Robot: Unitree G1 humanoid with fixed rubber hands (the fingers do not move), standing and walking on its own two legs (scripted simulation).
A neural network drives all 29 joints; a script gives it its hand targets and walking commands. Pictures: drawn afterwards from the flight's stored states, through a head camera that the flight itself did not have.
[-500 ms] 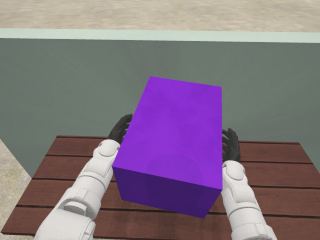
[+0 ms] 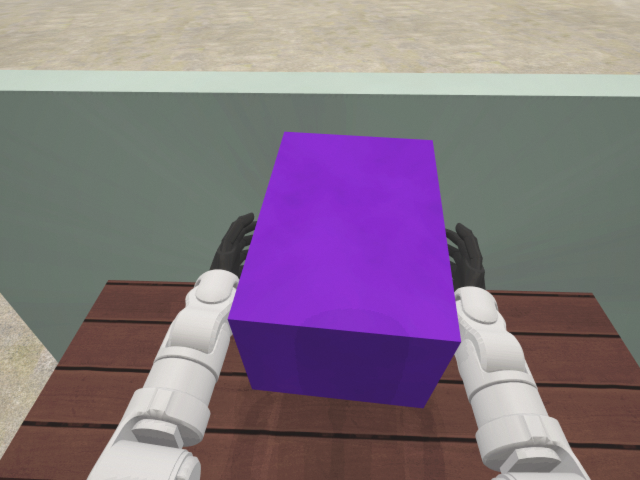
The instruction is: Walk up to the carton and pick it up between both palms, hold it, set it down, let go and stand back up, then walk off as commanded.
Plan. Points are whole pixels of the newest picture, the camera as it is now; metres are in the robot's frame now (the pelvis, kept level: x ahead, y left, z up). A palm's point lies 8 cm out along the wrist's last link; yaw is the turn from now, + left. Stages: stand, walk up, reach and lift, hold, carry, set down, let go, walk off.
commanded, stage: reach and lift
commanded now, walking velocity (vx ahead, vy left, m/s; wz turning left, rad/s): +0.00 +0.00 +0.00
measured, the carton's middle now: (347, 257) +0.40 -0.02 +0.11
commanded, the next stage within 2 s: hold in 1.54 s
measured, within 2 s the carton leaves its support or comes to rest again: neither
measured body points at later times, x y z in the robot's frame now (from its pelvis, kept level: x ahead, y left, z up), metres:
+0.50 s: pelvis -0.01 +0.00 +0.00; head -0.04 +0.00 +0.45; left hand +0.37 +0.14 +0.14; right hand +0.37 -0.17 +0.13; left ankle -0.02 +0.10 -0.74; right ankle +0.01 -0.12 -0.74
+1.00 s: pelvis -0.01 +0.00 +0.00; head -0.05 +0.00 +0.45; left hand +0.37 +0.15 +0.15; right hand +0.37 -0.16 +0.14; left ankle -0.02 +0.10 -0.74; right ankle +0.01 -0.12 -0.74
